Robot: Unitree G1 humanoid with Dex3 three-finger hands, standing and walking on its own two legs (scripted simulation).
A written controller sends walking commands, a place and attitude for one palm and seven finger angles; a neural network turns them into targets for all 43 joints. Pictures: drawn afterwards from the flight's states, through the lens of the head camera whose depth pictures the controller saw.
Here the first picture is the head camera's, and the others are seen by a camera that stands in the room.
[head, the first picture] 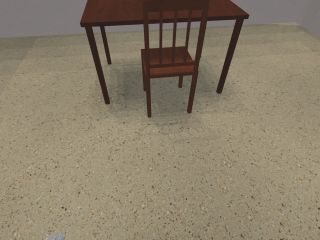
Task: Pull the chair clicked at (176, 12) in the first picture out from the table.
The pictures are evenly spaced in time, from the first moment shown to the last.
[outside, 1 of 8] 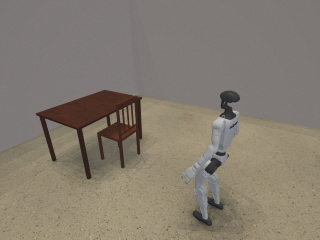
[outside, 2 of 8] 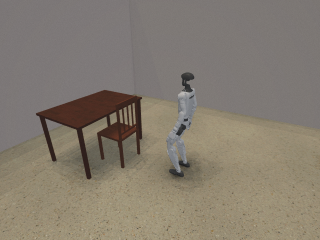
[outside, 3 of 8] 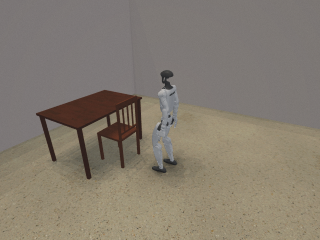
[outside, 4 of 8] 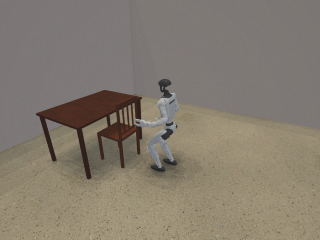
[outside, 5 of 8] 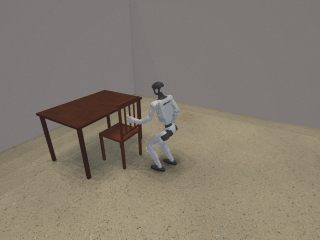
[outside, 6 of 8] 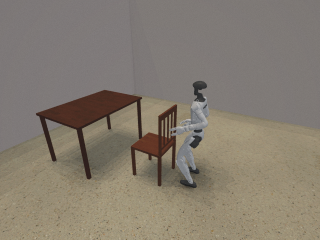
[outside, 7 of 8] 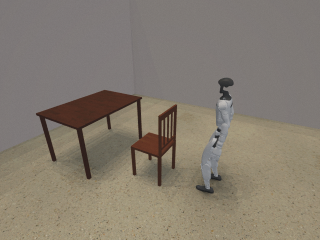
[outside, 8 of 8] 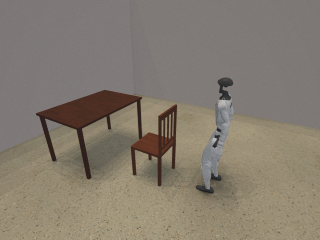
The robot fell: no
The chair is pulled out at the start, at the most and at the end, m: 0.00 0.60 0.60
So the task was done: yes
